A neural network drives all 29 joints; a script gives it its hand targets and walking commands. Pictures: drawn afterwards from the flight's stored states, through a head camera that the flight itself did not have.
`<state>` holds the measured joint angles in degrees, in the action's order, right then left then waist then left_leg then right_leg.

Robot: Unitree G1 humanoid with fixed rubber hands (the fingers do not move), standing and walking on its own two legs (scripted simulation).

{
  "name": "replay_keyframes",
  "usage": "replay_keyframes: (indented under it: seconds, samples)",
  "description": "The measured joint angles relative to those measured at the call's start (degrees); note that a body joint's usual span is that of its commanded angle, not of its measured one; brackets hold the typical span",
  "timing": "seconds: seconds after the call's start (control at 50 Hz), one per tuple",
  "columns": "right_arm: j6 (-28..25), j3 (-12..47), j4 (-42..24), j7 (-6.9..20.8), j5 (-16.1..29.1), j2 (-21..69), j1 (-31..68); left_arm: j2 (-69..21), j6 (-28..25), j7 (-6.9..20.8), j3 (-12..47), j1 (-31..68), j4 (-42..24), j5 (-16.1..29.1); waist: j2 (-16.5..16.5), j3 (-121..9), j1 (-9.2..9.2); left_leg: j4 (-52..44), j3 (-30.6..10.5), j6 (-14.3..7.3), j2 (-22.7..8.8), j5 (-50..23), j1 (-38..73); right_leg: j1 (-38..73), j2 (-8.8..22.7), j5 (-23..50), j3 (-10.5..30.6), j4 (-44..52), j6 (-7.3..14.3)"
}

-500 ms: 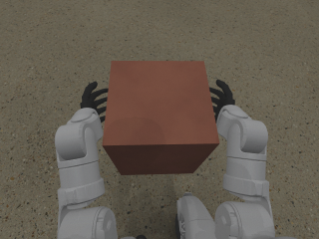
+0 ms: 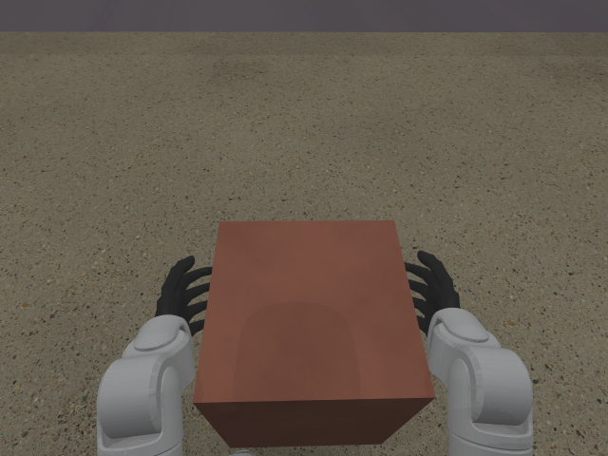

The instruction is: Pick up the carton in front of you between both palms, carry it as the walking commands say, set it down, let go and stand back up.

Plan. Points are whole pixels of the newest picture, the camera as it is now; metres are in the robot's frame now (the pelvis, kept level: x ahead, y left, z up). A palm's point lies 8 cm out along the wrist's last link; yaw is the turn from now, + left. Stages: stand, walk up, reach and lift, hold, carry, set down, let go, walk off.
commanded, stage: carry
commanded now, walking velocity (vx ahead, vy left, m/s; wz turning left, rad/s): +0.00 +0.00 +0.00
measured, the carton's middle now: (306, 341) +0.25 +0.00 +0.02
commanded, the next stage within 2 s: none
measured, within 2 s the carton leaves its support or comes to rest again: neither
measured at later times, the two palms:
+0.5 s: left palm (203, 234) +0.39 +0.14 +0.08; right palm (418, 239) +0.37 -0.15 +0.08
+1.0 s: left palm (219, 266) +0.37 +0.13 +0.02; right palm (420, 270) +0.36 -0.17 +0.02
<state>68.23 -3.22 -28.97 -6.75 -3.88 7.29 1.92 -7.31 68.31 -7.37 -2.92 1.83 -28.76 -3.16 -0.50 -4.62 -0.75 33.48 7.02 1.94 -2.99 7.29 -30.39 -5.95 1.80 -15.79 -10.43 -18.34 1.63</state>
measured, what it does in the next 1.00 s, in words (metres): steps on the spot: left foot, then right foot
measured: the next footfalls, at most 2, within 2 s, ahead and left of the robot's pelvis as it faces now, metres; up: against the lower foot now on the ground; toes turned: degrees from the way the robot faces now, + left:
left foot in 0.06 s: +0.21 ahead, +0.11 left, +0.00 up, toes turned +9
right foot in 0.22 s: +0.04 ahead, -0.10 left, +0.00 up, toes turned -10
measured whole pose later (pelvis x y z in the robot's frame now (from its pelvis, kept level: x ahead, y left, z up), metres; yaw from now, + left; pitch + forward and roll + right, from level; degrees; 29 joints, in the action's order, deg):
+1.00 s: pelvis +0.09 +0.00 -0.02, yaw -3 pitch +1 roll +0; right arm 48.5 -7.8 5.1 -1.6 -12.2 7.7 9.7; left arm -7.6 48.8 -1.6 -7.7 9.0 4.4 -12.3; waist 0.5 -6.3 0.1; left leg 30.8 11.9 -1.7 -4.7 9.3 -22.6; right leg -8.3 1.5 -24.4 -6.4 -31.3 0.8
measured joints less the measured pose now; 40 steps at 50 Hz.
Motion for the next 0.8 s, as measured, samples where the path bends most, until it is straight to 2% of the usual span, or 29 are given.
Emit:
replay_keyframes:
  seconds: [0.06, 0.1, 0.14, 0.18, 0.24, 0.26, 0.5, 0.62, 0.66, 0.8]
  samples:
    - [1.6, -0.2, -0.6, 0.0, -0.1, 0.0, 0.5, 0.0, 1.4, 0.0, 0.1, 0.3, -0.5, -0.2, -0.4, -1.5, 0.3, -8.6, 2.9, 0.1, 0.3, -10.1, 4.3, 2.8, 0.2, -6.2, 0.7, -5.2, -1.6]
    - [1.8, 0.0, 1.1, 0.0, -0.3, 0.0, 1.5, 0.1, 2.3, 0.0, -0.9, 1.4, 0.3, -0.2, 1.7, -2.7, 0.5, -7.7, 4.5, -4.2, 1.5, -5.1, 6.3, 2.1, 1.9, -9.9, 1.9, -11.4, -2.8]
    - [2.1, -0.1, 4.0, 0.0, -0.3, 0.1, 3.3, 0.1, 3.3, 0.0, -2.2, 2.5, 1.6, -0.6, 3.3, -3.0, 0.64, -5.6, 5.5, -6.4, 2.0, -0.9, 6.4, -0.4, 2.9, -12.0, 3.8, -16.9, -3.7]
    - [2.4, -0.5, 5.9, 0.0, -0.2, 0.1, 4.1, 0.0, 4.0, 0.0, -2.5, 3.1, 2.9, -1.0, 3.3, -3.0, 0.76, -6.3, 5.8, -6.3, 1.6, -0.4, 7.3, -2.1, 2.4, -13.8, 4.7, -16.0, -4.0]
    - [2.5, -1.0, 6.9, 0.0, -0.1, 0.1, 3.7, 0.0, 4.1, 0.0, -2.2, 3.3, 4.5, -1.2, 3.1, -2.6, 0.94, -7.6, 5.8, -5.9, 1.5, 0.2, 8.9, -2.0, 2.4, -5.8, 4.4, -9.5, -3.7]
    - [2.3, -1.1, 6.9, 0.0, -0.1, 0.1, 3.4, 0.0, 4.0, 0.0, -2.0, 3.1, 4.8, -1.3, 3.1, -2.8, 0.96, -7.6, 5.9, -5.7, 1.6, 0.6, 9.1, -1.4, 2.4, -5.4, 4.4, -8.7, -3.6]
    - [1.1, -1.2, 5.8, 0.0, 0.0, 0.0, 3.2, 0.0, 2.0, 0.3, -1.5, 2.8, 4.4, -1.3, 1.7, -4.2, 1.33, -1.2, 6.0, -4.7, 0.0, 5.9, 7.3, -1.7, 1.8, -10.0, 4.8, -11.6, -3.1]
    - [-0.5, -1.3, 10.8, 0.9, -1.8, 0.0, 3.3, 0.0, -0.1, 1.4, -1.6, 2.7, 9.5, -2.9, 1.6, -4.4, 0.9, 0.5, 5.7, -4.1, -0.7, 6.7, 7.2, -1.4, 1.2, -11.1, 4.7, -12.7, -2.3]
    - [-1.8, -1.4, 13.2, 2.0, -2.3, 0.0, 3.4, 0.0, -1.5, 2.0, -1.8, 2.9, 12.3, -3.6, 1.5, -4.2, 0.8, 0.7, 5.6, -4.0, -0.8, 6.6, 7.4, -1.4, 1.1, -11.2, 4.7, -13.0, -2.1]
    - [-8.5, -1.9, 21.2, 3.6, -4.9, 0.1, 4.1, 0.0, -8.1, 4.2, -2.4, 3.7, 20.3, -5.7, 1.3, -2.6, 0.8, -0.4, 5.3, -3.8, -1.2, 5.0, 7.9, -1.3, 0.6, -10.4, 4.5, -13.2, -1.6]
